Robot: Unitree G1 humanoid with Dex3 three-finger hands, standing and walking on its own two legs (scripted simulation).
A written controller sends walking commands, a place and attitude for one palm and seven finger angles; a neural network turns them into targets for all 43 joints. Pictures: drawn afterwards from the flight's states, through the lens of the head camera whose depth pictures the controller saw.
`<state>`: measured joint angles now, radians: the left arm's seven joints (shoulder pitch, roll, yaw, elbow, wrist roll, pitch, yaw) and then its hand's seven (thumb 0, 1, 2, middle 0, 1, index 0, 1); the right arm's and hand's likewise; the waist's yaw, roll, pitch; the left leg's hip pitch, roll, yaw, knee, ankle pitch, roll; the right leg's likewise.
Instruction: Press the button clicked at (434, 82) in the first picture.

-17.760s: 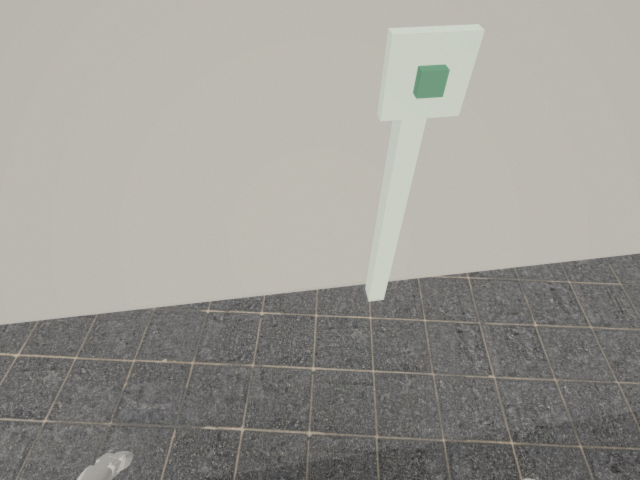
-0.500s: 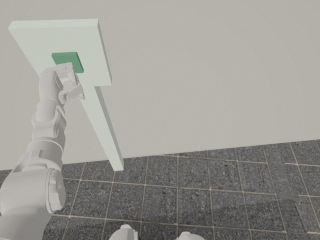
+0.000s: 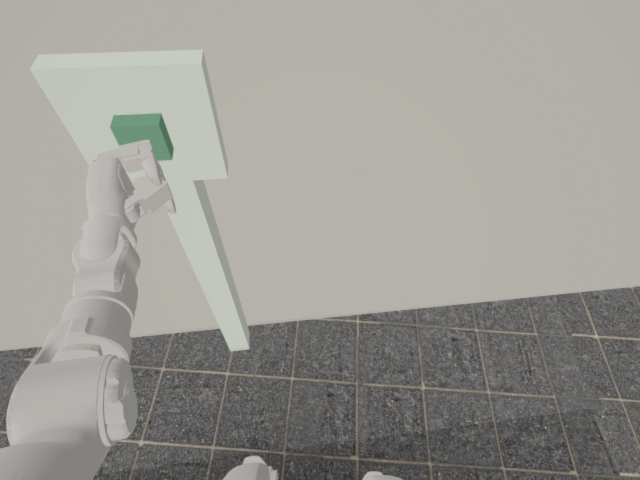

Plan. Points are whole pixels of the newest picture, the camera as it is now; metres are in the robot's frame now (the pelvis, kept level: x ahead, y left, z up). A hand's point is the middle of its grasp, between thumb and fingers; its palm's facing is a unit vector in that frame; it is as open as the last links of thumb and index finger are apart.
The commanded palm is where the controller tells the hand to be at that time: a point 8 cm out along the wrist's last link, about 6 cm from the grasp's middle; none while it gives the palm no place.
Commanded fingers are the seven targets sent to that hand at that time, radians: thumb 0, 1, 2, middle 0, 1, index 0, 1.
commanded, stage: pull the fist back off the button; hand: left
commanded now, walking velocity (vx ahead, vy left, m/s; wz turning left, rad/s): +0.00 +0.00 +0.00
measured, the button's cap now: (144, 136) +0.51 +0.21 +0.14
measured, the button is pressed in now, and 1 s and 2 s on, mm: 1 0 0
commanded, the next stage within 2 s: draw the hand back to the body in 0.70 s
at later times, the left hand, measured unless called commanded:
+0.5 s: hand (161, 228) +0.39 +0.18 +0.10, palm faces +0.10 -0.99 +0.00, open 3.1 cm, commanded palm +0.36 +0.23 +0.11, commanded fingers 0.00 0.90 0.90 -1.30 -1.50 -1.30 -1.50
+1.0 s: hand (142, 244) +0.35 +0.18 +0.13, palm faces +0.11 -0.99 -0.03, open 3.1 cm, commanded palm +0.31 +0.24 +0.13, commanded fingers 0.00 0.90 0.90 -1.30 -1.50 -1.30 -1.50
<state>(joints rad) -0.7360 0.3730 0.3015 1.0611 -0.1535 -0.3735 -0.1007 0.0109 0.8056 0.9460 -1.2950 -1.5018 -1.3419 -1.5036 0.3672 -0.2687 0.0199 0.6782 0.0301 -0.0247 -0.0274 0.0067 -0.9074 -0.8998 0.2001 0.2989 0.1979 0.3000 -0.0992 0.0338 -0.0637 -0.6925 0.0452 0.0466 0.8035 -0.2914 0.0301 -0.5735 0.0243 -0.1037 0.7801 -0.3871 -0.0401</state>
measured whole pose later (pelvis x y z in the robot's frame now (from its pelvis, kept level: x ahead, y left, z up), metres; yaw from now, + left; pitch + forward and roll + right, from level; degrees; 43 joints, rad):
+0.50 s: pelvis +0.04 +0.00 +0.01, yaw +0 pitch +7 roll -1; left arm -0.23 0.22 0.18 0.43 -0.21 -0.24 -0.08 0.01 0.90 0.90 -1.30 -1.50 -1.30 -1.50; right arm 0.27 -0.26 0.01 0.58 0.05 -0.02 -0.02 0.01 -0.91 -0.90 0.20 0.30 0.20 0.30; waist -0.02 0.04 -0.07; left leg -0.52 0.03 0.07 0.73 -0.33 0.03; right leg -0.41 0.01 -0.08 0.70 -0.41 -0.03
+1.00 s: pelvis +0.03 -0.01 +0.02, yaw +0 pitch +4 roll +0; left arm -0.08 0.25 0.21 0.25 -0.25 -0.17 -0.12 0.02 0.90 0.90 -1.29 -1.50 -1.30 -1.50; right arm 0.25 -0.26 0.02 0.59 0.05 -0.02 -0.05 0.01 -0.91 -0.90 0.20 0.30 0.20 0.30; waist -0.01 0.05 -0.06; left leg -0.44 0.03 0.07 0.67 -0.29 0.02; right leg -0.34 0.02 -0.08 0.66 -0.39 -0.04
